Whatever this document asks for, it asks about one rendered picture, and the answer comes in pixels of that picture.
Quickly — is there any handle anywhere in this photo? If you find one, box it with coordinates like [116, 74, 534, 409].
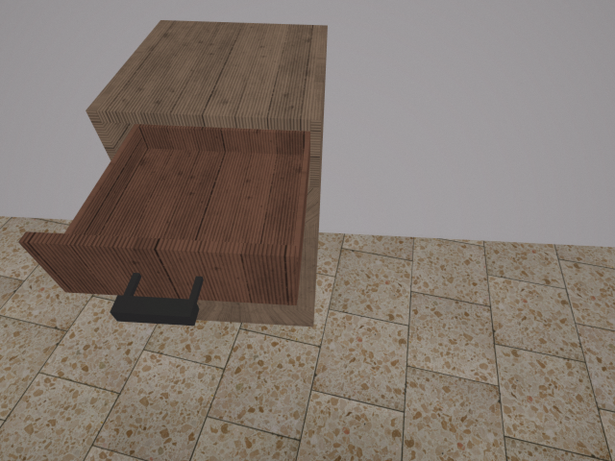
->
[110, 273, 204, 326]

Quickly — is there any drawer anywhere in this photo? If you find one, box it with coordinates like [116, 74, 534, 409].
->
[18, 124, 310, 305]

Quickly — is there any cabinet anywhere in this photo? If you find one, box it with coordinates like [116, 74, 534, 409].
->
[86, 20, 328, 327]

